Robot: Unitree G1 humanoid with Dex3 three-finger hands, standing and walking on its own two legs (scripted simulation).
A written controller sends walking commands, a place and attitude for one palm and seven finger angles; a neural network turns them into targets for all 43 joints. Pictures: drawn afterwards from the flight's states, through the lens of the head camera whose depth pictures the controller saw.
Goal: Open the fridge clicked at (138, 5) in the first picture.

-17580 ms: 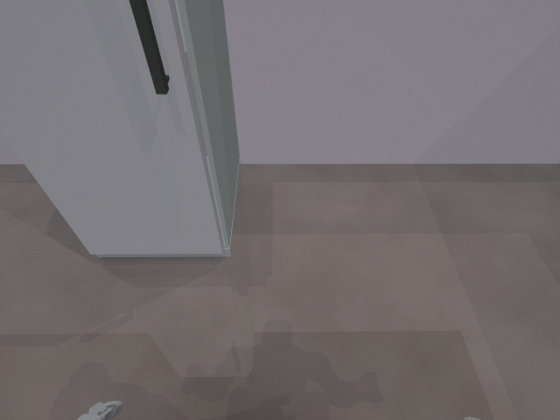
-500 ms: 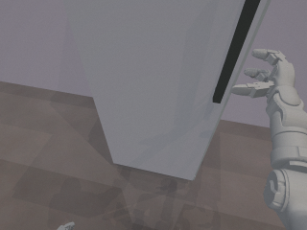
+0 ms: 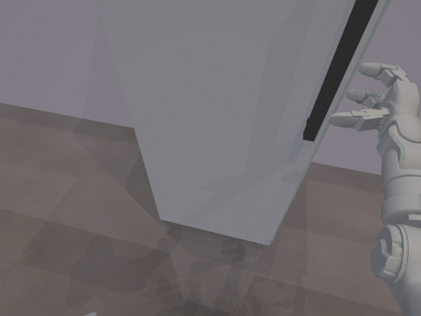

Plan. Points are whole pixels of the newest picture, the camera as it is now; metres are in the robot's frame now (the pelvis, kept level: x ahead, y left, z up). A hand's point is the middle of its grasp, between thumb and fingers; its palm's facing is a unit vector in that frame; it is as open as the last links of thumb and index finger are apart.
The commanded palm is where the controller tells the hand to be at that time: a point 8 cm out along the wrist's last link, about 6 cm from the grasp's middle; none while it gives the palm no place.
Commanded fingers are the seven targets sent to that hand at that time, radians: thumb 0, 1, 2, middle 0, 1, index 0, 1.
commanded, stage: feel for the door with the fingertips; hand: right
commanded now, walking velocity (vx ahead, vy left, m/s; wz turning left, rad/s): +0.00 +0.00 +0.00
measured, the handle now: (343, 45) +0.53 -0.16 +0.27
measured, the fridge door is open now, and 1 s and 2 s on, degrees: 0 0 0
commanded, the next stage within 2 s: slide the fingers in behind the handle in 0.80 s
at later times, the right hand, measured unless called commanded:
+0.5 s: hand (348, 95) +0.47 -0.18 +0.21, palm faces +0.17 +0.99 +0.02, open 14.0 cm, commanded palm +0.44 -0.23 +0.20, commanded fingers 0.00 0.50 -0.30 0.30 1.20 0.30 1.20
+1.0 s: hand (350, 93) +0.48 -0.19 +0.20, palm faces +0.19 +0.98 +0.01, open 13.5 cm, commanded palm +0.46 -0.23 +0.20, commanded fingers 0.00 0.50 -0.30 0.30 1.20 0.30 1.20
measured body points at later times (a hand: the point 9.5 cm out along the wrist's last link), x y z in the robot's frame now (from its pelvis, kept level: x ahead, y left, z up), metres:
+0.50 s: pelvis +0.01 +0.00 +0.00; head +0.01 +0.00 +0.45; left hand +0.09 +0.26 -0.12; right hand +0.46 -0.23 +0.21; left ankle -0.03 +0.10 -0.74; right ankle +0.03 -0.12 -0.74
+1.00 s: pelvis -0.01 -0.01 +0.00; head +0.02 -0.02 +0.44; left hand +0.02 +0.25 -0.13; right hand +0.47 -0.24 +0.21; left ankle -0.03 +0.10 -0.74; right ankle +0.03 -0.12 -0.74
